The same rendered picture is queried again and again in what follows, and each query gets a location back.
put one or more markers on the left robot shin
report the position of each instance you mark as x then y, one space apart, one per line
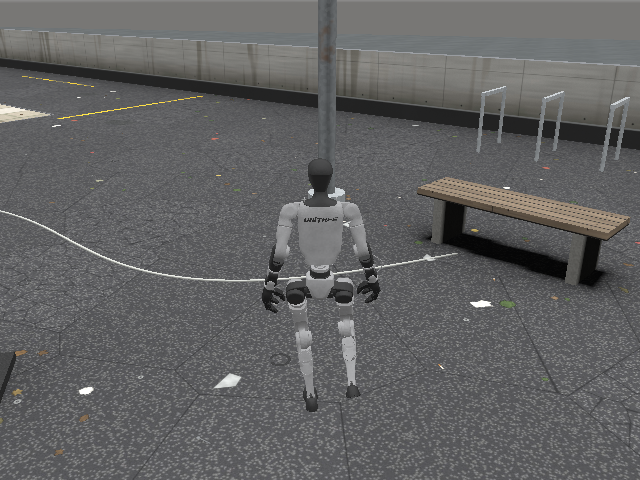
306 366

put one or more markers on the left robot forearm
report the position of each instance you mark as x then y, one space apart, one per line
273 271

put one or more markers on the robot right hand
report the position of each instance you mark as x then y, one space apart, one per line
367 288

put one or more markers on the robot torso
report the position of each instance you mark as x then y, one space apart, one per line
320 239

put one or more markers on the left robot upper arm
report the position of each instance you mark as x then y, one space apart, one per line
288 212

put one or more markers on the robot left hand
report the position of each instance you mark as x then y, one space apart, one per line
267 298

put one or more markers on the right robot forearm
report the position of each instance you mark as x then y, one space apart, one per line
368 266

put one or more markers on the right robot upper arm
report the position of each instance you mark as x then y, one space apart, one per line
352 212

